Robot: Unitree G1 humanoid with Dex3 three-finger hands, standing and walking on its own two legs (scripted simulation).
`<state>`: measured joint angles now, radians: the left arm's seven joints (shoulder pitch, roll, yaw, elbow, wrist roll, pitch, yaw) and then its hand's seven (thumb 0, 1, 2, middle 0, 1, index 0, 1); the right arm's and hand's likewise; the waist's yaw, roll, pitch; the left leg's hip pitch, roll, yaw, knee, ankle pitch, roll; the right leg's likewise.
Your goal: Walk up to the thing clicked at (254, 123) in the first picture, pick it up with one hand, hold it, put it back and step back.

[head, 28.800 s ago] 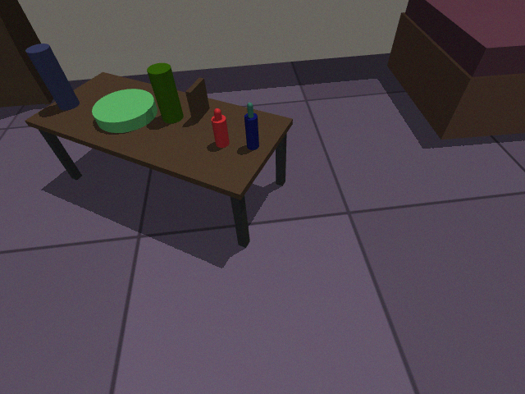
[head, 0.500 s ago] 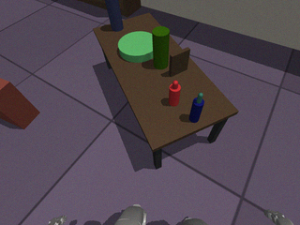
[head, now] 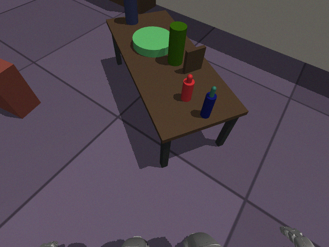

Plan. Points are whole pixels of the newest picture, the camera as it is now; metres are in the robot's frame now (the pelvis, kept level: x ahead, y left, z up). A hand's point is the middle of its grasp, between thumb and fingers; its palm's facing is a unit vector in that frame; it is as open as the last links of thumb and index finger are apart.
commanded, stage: step back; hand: right
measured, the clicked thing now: (209, 102) +0.75 -0.19 -0.26
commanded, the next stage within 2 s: none
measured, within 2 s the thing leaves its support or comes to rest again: neither
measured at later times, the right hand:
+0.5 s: hand out of the picture -0.08 -0.31 -0.17, palm faces -0.15 +0.91 -0.39, open 7.4 cm
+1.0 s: hand out of the picture -0.19 -0.33 -0.15, palm faces -0.09 +0.93 -0.36, open 7.4 cm
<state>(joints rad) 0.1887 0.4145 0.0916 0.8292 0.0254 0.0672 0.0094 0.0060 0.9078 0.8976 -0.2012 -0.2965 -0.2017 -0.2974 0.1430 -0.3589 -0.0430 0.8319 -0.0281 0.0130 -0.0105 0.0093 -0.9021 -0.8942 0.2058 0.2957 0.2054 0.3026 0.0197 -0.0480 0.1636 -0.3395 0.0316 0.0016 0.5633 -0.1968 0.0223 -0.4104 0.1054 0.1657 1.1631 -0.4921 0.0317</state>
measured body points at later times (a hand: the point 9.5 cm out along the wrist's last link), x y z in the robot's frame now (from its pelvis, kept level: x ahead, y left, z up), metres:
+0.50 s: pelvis -0.16 -0.05 -0.01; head -0.10 -0.05 +0.43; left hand -0.06 +0.27 -0.11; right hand -0.07 -0.36 -0.14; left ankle -0.19 +0.07 -0.73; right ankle -0.09 -0.16 -0.73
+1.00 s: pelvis -0.32 -0.08 +0.00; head -0.29 -0.09 +0.44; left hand -0.30 +0.24 -0.11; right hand -0.18 -0.38 -0.13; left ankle -0.30 +0.07 -0.67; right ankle -0.32 -0.19 -0.73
